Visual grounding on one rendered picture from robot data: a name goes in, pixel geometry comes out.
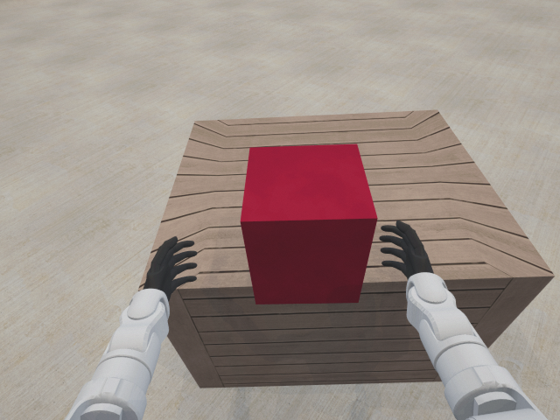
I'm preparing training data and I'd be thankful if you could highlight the left robot hand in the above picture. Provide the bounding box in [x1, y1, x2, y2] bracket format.
[143, 236, 197, 302]

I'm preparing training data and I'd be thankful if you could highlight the robot left forearm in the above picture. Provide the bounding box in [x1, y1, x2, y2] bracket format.
[65, 289, 170, 420]

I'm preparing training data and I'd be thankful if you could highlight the carton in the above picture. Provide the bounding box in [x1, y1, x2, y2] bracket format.
[241, 144, 378, 305]

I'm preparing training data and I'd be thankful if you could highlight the pedestal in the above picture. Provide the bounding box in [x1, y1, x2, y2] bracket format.
[138, 110, 555, 389]

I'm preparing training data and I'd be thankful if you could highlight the right robot hand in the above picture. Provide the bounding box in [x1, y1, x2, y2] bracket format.
[379, 220, 434, 280]

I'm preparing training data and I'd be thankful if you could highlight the robot right forearm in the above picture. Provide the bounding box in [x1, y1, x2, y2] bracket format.
[406, 272, 548, 420]

